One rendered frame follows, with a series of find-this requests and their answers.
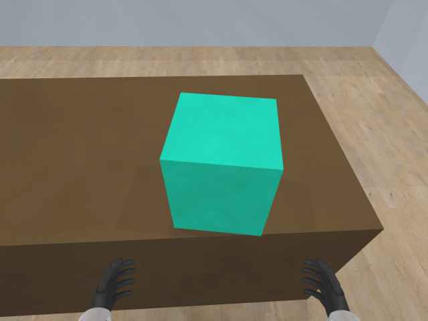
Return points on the left robot hand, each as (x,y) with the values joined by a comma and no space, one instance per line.
(104,296)

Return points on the carton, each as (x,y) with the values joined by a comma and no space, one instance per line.
(222,163)

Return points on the right robot hand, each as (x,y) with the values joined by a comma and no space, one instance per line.
(332,296)

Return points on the left robot forearm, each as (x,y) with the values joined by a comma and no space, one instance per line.
(96,314)

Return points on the pedestal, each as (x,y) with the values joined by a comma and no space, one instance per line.
(81,186)

